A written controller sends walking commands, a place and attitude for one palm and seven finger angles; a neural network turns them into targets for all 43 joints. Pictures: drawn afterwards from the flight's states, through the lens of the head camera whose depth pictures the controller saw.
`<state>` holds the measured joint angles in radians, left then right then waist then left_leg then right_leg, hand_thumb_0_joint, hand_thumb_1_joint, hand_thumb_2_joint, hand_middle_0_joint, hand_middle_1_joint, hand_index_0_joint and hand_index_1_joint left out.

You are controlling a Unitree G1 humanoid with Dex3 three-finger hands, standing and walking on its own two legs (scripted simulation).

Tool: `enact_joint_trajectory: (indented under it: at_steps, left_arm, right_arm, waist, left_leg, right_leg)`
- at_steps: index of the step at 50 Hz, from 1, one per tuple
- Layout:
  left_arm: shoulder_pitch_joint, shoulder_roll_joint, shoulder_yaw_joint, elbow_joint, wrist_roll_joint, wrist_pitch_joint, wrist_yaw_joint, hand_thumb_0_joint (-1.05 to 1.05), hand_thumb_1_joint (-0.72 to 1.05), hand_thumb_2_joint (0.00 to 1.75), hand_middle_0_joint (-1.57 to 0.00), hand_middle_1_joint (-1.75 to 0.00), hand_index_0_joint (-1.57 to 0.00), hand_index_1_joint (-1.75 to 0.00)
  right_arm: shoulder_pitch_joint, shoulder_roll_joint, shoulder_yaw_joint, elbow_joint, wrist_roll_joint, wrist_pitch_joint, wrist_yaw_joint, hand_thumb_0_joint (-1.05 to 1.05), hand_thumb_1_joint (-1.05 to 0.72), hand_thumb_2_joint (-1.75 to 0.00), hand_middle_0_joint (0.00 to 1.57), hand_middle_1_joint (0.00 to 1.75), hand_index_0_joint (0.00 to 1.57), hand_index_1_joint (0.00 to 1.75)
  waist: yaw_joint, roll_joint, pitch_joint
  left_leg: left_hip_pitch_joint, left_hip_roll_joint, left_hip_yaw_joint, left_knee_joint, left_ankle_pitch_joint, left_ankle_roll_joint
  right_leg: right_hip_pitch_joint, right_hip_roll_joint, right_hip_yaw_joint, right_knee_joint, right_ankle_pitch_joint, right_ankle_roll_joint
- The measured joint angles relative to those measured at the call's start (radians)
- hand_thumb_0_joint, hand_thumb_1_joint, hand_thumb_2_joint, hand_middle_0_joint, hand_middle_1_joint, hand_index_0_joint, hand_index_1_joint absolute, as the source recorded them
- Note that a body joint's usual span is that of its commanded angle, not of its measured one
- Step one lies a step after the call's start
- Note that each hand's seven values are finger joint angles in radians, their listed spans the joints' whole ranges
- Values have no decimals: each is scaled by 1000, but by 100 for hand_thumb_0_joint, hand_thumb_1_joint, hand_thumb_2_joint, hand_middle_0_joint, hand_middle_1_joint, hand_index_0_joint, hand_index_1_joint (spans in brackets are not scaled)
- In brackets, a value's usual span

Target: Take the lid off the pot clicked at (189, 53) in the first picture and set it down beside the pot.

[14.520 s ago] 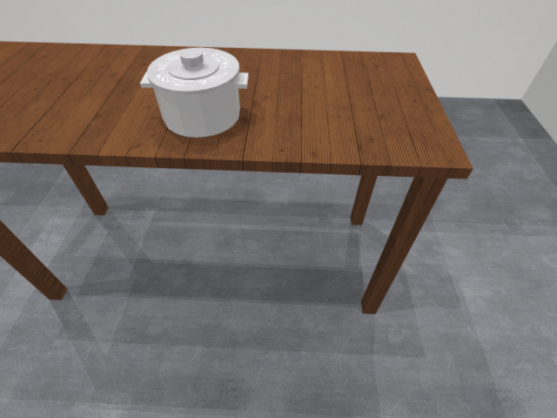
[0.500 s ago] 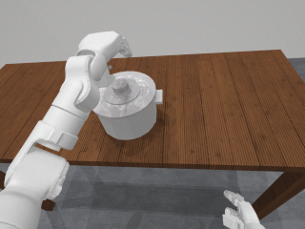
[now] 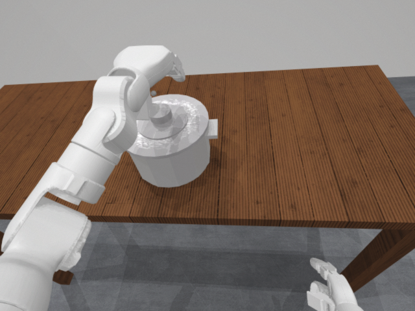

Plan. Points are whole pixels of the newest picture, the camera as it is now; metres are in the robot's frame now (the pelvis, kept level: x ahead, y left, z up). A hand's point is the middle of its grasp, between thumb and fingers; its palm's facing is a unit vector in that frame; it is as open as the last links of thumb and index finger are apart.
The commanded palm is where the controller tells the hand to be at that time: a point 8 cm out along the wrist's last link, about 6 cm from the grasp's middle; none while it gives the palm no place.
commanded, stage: move the open hand above the knob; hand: left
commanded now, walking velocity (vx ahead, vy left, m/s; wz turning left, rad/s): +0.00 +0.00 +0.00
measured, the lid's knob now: (160, 113) +0.46 +0.11 +0.15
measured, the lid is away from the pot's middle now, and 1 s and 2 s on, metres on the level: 0.00 0.00 0.00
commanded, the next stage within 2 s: lower the open fingers around the knob in 0.04 s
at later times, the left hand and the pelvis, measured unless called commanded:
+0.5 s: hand (147, 110) +0.42 +0.11 +0.20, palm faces -0.15 -0.05 -0.99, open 10.1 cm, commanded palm +0.40 +0.13 +0.26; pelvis +0.00 +0.00 +0.00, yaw +0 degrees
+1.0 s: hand (151, 118) +0.43 +0.12 +0.17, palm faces -0.20 -0.05 -0.98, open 10.1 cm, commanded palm +0.40 +0.12 +0.23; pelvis +0.00 +0.00 +0.00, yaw +0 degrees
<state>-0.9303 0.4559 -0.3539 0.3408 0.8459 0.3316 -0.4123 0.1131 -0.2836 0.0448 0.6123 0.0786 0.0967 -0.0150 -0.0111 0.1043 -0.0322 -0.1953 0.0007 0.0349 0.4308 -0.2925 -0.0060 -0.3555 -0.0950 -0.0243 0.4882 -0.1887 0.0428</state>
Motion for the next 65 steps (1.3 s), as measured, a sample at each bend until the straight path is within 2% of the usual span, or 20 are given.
enact_joint_trajectory:
  at_steps: [4,6,10,13,18,22,26,29,33,38,42,43,46,50,57,60,65]
  left_arm:
    - [-30,5,71,68,5,19,12,0,-37,161,-87,-8,-87,-8]
    - [-7,4,84,52,5,31,8,0,-37,161,-87,-8,-87,-8]
    - [68,-7,57,-35,-3,31,-15,0,-36,161,-86,-8,-87,-8]
    - [83,-1,30,-65,-8,14,-27,0,-37,161,-87,-8,-87,-8]
    - [54,18,41,-33,-7,4,-21,0,-37,161,-87,-8,-87,-8]
    - [52,-3,48,-1,-11,26,-17,0,-37,161,-87,-8,-87,-8]
    - [88,-22,26,-8,-13,25,-19,0,-37,161,-86,-8,-87,-8]
    - [90,-20,6,1,-8,16,-20,0,-37,161,-87,-8,-87,-8]
    - [67,-9,11,21,-5,6,-9,0,-36,161,-87,-8,-87,-8]
    - [70,-30,53,66,-7,16,1,0,-36,161,-87,-8,-87,-8]
    - [119,-47,12,28,-6,25,-4,0,-36,161,-86,-8,-87,-8]
    - [131,-46,6,2,7,23,3,0,-36,161,-86,-8,-87,-8]
    - [130,-31,-1,-19,5,10,5,0,-36,161,-85,-8,-87,-8]
    - [93,-51,10,64,-6,21,17,0,-36,161,-85,-8,-87,-8]
    - [114,-56,-6,24,-3,12,16,0,-36,161,-85,-8,-87,-8]
    - [104,-59,17,54,-4,2,22,0,-36,161,-85,-8,-87,-8]
    - [110,-53,14,50,-5,18,17,0,-34,156,-85,-8,-86,-8]
  right_arm:
    - [10,3,3,-5,0,9,5,1,-91,-90,20,30,20,30]
    - [21,-1,-2,-15,5,22,19,1,-91,-90,20,30,20,30]
    - [27,-9,-8,-25,9,43,33,1,-91,-90,20,30,20,30]
    - [17,-8,-8,-25,6,30,20,1,-91,-90,20,30,20,30]
    - [8,-2,-9,-26,0,6,8,1,-91,-90,20,30,20,30]
    - [10,-2,-10,-27,8,20,24,1,-91,-90,20,30,20,30]
    - [1,1,-3,-26,10,34,27,1,-91,-90,20,30,20,30]
    - [-3,7,1,-26,5,21,14,1,-91,-90,20,30,20,30]
    - [8,10,-3,-20,-3,-3,4,1,-91,-90,20,30,20,30]
    - [27,5,-3,-10,3,15,21,1,-91,-90,20,30,20,30]
    - [32,1,-10,-17,5,33,32,1,-91,-90,20,30,20,30]
    - [32,0,-12,-17,3,33,31,1,-91,-90,20,30,20,30]
    - [28,1,-16,-10,-4,21,21,1,-91,-90,20,30,20,30]
    - [21,3,-12,2,2,23,21,1,-91,-90,20,30,20,30]
    - [16,7,-14,-4,-4,24,25,1,-91,-90,20,30,20,30]
    - [9,10,-6,-1,-4,21,19,1,-91,-90,20,30,20,30]
    - [15,10,-14,-15,-2,26,28,1,-91,-90,20,30,20,30]
  waist:
    - [-8,2,-12]
    - [-7,5,-17]
    - [0,6,-14]
    - [2,-1,1]
    - [2,-4,4]
    - [8,-3,-9]
    - [7,-7,-5]
    - [0,-13,6]
    - [-5,-10,6]
    - [-5,-5,-14]
    - [-4,-4,-7]
    - [-3,-4,-3]
    - [-3,-2,2]
    - [-1,-5,-5]
    - [-2,-3,-6]
    - [-5,-5,-8]
    - [-7,-4,-5]
  left_leg:
    - [-1,1,12,-12,5,-1]
    - [-2,2,13,-13,5,-1]
    - [0,3,10,-6,0,0]
    - [3,2,8,0,-2,1]
    - [1,0,7,-3,3,1]
    - [-3,-1,5,-4,4,1]
    - [-4,-1,5,5,-1,2]
    - [-4,-1,5,6,-1,3]
    - [-2,-2,4,1,1,4]
    - [-2,-2,6,-4,-1,4]
    - [-1,-1,4,2,-6,5]
    - [0,-1,4,3,-6,5]
    - [3,-2,0,6,-8,6]
    - [-1,-2,-1,5,-7,4]
    - [1,-1,-4,6,-9,4]
    - [3,0,-1,4,-9,3]
    - [2,0,0,1,-6,2]
  right_leg:
    - [-10,4,11,-4,5,0]
    - [-11,5,12,-5,5,0]
    - [-5,5,9,-4,2,1]
    - [-1,3,7,1,1,1]
    - [-2,2,7,-3,6,1]
    - [-3,0,6,-7,7,2]
    - [-3,0,6,-2,5,3]
    - [-2,0,5,-1,5,2]
    - [0,-1,4,-7,7,2]
    - [-2,-1,6,-9,4,5]
    - [2,0,4,-7,0,5]
    - [3,-1,4,-6,0,4]
    - [8,-2,0,-5,-2,4]
    - [4,-2,-1,-4,-3,4]
    - [8,-2,-4,-4,-5,4]
    - [7,0,-1,-3,-5,4]
    - [5,0,0,-3,-4,2]
